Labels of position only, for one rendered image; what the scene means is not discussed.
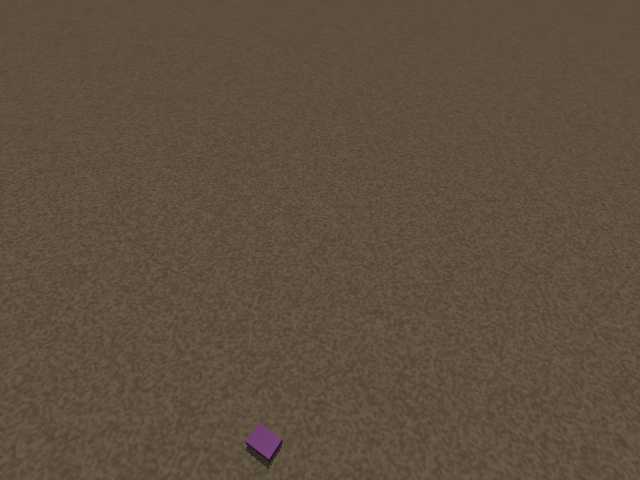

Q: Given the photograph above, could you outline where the small box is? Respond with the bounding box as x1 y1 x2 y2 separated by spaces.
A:
245 423 283 462

